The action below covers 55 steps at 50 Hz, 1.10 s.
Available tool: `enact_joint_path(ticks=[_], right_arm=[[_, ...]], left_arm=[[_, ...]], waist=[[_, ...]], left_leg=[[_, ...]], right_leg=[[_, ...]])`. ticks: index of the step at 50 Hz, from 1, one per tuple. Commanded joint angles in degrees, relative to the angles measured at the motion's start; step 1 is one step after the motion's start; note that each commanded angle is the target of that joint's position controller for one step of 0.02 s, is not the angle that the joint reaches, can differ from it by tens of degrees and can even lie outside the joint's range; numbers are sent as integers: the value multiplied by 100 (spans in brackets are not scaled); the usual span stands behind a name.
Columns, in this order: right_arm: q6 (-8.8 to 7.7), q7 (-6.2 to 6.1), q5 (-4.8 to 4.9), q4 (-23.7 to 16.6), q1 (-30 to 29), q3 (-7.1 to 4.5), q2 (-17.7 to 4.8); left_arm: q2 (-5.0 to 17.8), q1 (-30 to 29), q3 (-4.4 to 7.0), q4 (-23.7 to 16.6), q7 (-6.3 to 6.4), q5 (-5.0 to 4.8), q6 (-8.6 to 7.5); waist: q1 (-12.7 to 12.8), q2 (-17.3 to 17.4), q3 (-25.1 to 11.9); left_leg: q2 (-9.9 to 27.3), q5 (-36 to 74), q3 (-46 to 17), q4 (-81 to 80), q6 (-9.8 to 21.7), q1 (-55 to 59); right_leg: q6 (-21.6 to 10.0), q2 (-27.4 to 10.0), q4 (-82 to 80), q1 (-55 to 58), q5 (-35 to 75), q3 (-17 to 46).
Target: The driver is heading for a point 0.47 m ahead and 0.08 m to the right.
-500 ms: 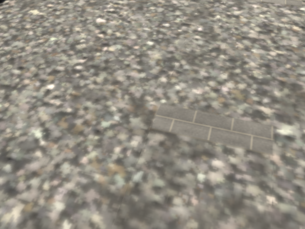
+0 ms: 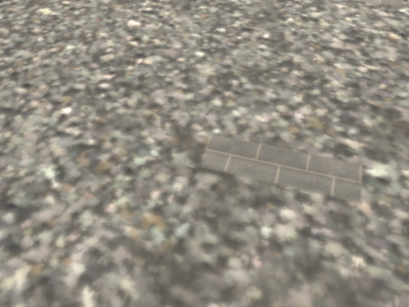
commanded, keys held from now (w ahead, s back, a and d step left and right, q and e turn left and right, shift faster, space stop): shift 0.52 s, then w+shift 0.40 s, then w+e+shift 0.08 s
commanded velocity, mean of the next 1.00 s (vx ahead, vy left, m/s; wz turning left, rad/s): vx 0.28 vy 0.00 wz -0.01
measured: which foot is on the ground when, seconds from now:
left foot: down 0.00-1.00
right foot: down 0.00-0.78, up 0.80-1.00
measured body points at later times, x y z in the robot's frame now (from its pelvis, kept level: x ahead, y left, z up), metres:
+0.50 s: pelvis -0.01 +0.01 +0.00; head +0.00 +0.01 +0.45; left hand +0.04 +0.26 -0.15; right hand -0.02 -0.23 -0.16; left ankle -0.03 +0.16 -0.74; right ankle +0.02 -0.09 -0.74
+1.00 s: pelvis +0.10 +0.06 +0.01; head +0.10 +0.08 +0.46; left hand +0.29 +0.29 -0.11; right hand +0.01 -0.17 -0.13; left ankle -0.01 +0.16 -0.74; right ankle +0.18 -0.08 -0.65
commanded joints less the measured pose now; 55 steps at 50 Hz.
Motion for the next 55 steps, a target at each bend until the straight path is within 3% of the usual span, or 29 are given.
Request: enact_joint_path(ticks=[1, 26, 27, 28, 29, 30, 31, 32, 33, 35, 37, 38, 39, 40, 41, 42, 43, 44, 46, 50, 55], right_arm=[[-63, -10, 1, -22, 317, -86, -507], [-98, 21, 17, 615, 501, 6, -306], [-84, 13, 40, 714, 690, 13, -237], [-80, 5, 87, 657, 660, -22, -332], [-121, 14, 107, 508, 452, -44, -404], [-227, 49, 145, 298, 151, 7, -202], [-347, 115, 186, 160, -50, 39, -67], [-435, 176, 164, 84, -233, -17, -243], [-508, 215, 160, 18, -253, -51, -280], [-602, 236, 180, 56, 133, -54, -218], [-651, 206, 157, 430, 889, -110, -149], [-462, 342, -153, 638, 1596, -123, -156], [-411, 345, -227, 822, 2135, -158, -175], [-417, 328, -326, 710, 2390, -107, -316], [-366, 291, -340, 500, 1741, -136, -722], [-379, 287, -295, 282, 1098, -243, -1002], [-464, 329, -189, 90, 570, -242, -929], [-528, 361, -131, 36, 479, -241, -879], [-639, 347, -97, 177, 826, -169, -564], [-711, 322, -135, 383, 1481, -199, -530], [-796, 280, -143, 316, 1336, -140, -409]], left_arm=[[648, -74, 107, -193, 31, -3, -41], [491, 458, 87, -62, 112, -18, -10], [503, 684, 102, 42, 124, -34, 1], [705, 881, 181, 83, 125, -115, 5], [856, 1103, 235, 90, 111, -158, -41], [1017, 1298, 290, 66, 83, -176, -143], [1143, 1223, 348, -13, 87, -178, -246], [1114, 1079, 360, -119, 94, -121, -342], [1009, 781, 327, -293, 77, -69, -440], [871, 40, 271, -673, 30, -216, -505], [1018, -164, 302, -765, 40, -299, -438], [1002, -82, 400, -621, -49, 224, -260], [666, -336, 350, -774, -65, 332, -214], [-104, -720, 129, -1065, -80, 333, -276], [-302, -512, 72, -1345, -186, 233, -344], [10, -543, 104, -1452, -276, 245, -400], [393, -533, 185, -1398, -348, 297, -436], [522, -394, 236, -1288, -380, 337, -426], [494, -437, 255, -1288, -470, 326, -329], [283, -966, 224, -1514, -468, 149, -203], [168, -1731, 124, -1945, -579, 203, -214]], waist=[[8, -64, -24], [-17, -25, 58], [-14, -105, -222], [32, -244, -86], [140, -462, 238], [240, -882, 434], [182, -1281, 448], [147, -1094, 449], [-9, -907, 338], [-426, -824, 83], [-798, -793, -74], [-1045, -100, -17], [-1251, 783, 60], [-1305, 1733, 20], [-706, 1474, 265], [-389, 1045, 538], [-191, 375, 450], [-160, 201, 250], [-241, 394, 256], [-462, 374, 579], [-496, 457, 841]], left_leg=[[-29, 771, 114, -350, 95, -463], [-90, 636, 172, -412, 192, -700], [-265, -402, 378, -258, 254, -629], [-366, -1620, 465, 49, 390, -936], [-302, -2316, 417, 403, 508, -1588], [-249, -1890, 526, 942, 533, -1984], [-147, -856, 661, 1706, 528, -1964], [97, -728, 398, 2345, 593, -1971], [270, -919, 229, 2808, 693, -2008], [399, -865, 302, 1938, 823, -1339], [-98, -37, 1078, 316, 748, 139], [-650, -229, 1664, -456, 651, 923], [-135, -336, 940, -513, 612, 1909], [1306, -1932, -1380, -945, 719, 1840], [2155, -3606, -3480, -2150, 1322, 1116], [2505, -4034, -3967, -2445, 1660, 691], [2133, -3154, -3157, -2225, 1548, 696], [1714, -2418, -2341, -2189, 1400, 605], [1248, -1445, -1442, -2386, 1311, 510], [1125, -221, -242, -2532, 1127, 1068], [1191, 1073, 959, -2883, 970, 1119]], right_leg=[[-145, -443, -695, 224, 288, 518], [-77, -349, -606, 216, 390, 378], [-129, -259, -656, 317, -983, 318], [-259, -317, -726, 164, -2651, 476], [-474, -710, -1024, 49, -3818, 1073], [-799, -1337, -1520, 95, -4291, 2054], [-1091, -1961, -2097, -64, -4033, 2910], [-1217, -2249, -2348, -349, -3472, 3272], [-1159, -2322, -2365, -482, -2980, 3231], [-704, -1890, -2352, -836, -2063, 2153], [-447, -1119, -1720, -1364, -1828, 918], [-598, -684, -812, -1761, -2532, 472], [-522, -318, 869, -2883, -2201, 49], [-417, 124, 3031, -3940, -1877, 36], [-491, 21, 3512, -4634, -983, 681], [-412, -513, 3844, -4818, -251, 648], [-246, -757, 3802, -4601, 319, 526], [-72, -809, 3555, -4167, 481, 395], [123, -788, 3416, -3772, 755, 54], [31, -412, 3049, -4157, 918, 132], [-301, -489, 1738, -3446, 1345, -577]])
